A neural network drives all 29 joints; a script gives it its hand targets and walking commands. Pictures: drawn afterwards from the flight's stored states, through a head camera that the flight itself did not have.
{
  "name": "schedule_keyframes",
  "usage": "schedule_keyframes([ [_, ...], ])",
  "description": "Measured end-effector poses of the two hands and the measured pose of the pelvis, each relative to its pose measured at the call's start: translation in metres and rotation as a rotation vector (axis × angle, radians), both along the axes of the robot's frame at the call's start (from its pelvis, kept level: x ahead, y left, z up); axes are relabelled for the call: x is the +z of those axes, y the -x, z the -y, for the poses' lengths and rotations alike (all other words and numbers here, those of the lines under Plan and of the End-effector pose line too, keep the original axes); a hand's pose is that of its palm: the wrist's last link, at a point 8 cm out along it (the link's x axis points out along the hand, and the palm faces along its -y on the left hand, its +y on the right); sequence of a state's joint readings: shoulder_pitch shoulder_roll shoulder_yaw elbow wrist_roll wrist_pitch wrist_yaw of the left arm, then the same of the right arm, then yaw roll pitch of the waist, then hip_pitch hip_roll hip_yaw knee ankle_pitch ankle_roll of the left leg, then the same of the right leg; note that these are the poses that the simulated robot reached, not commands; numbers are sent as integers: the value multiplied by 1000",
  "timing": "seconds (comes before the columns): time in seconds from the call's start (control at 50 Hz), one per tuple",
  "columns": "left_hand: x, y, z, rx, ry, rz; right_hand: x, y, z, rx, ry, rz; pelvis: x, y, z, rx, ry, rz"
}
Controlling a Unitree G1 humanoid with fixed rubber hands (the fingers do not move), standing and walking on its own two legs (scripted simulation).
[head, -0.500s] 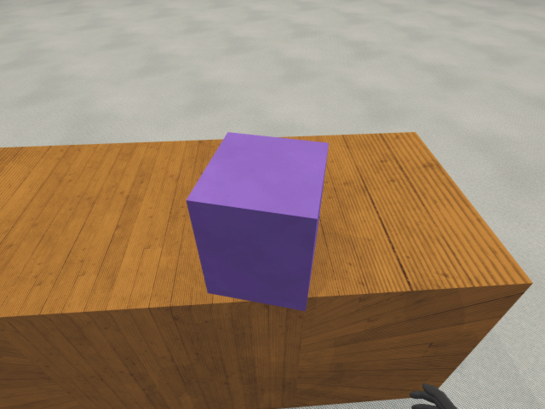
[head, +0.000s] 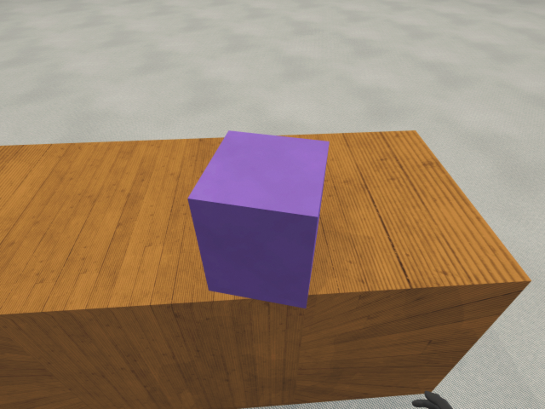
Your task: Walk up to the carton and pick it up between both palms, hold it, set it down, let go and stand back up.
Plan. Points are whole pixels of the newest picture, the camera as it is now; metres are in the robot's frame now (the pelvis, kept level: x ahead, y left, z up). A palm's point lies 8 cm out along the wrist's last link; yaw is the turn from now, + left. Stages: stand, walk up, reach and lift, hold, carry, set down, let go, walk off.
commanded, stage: stand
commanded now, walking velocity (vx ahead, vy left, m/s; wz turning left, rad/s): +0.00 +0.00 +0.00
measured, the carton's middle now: (266, 218) +0.48 +0.00 +0.02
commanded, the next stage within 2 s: none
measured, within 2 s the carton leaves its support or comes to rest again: neither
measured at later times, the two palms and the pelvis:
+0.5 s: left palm out of the picture +0.08 +0.27 -0.11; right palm out of the picture +0.11 -0.26 -0.09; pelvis +0.00 +0.00 +0.00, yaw +0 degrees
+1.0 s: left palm out of the picture +0.08 +0.27 -0.11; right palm out of the picture +0.10 -0.26 -0.10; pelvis +0.00 +0.00 +0.00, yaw +0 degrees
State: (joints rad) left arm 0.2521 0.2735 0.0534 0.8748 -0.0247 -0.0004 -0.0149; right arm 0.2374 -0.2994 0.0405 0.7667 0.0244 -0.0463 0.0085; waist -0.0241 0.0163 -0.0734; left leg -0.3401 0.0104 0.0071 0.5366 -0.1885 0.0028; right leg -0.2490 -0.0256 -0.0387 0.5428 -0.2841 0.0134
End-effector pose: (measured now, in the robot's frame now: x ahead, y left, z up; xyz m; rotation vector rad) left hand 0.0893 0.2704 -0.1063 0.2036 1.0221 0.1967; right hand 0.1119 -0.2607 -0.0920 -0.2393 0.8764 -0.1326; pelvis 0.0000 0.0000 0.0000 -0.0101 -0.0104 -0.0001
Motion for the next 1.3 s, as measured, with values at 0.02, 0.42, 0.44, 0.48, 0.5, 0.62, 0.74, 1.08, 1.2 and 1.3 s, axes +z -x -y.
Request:
schedule_keyframes([
  [0.02,0,1,0,0,0,-2,0,0,0,0,0,-1,0,0,0,0,0,0],
  [0.42,-2,8,0,8,1,-29,-2,5,1,-4,0,-18,1,2,0,0,0,-3],
  [0.44,-2,9,0,8,1,-30,-2,5,1,-5,-1,-19,1,1,0,0,-1,-3],
  [0.48,-2,9,0,8,1,-32,-2,5,1,-5,-1,-21,1,1,0,0,-1,-4],
  [0.5,-2,9,0,8,1,-33,-2,6,1,-5,-1,-22,1,1,0,0,-1,-4],
  [0.62,-3,9,0,9,1,-37,-3,6,1,-6,-1,-26,1,1,1,0,-1,-6],
  [0.74,-3,9,0,10,0,-41,-3,6,2,-7,-1,-31,2,0,1,0,-1,-8],
  [1.08,-3,11,0,12,0,-51,-4,7,2,-9,-2,-40,2,-1,1,0,-1,-11],
  [1.2,-3,10,0,12,0,-55,-4,6,2,-9,-2,-43,2,-2,1,0,-1,-14],
  [1.3,-3,10,0,12,0,-57,-4,6,2,-9,-2,-45,3,-2,1,0,-2,-16],
])
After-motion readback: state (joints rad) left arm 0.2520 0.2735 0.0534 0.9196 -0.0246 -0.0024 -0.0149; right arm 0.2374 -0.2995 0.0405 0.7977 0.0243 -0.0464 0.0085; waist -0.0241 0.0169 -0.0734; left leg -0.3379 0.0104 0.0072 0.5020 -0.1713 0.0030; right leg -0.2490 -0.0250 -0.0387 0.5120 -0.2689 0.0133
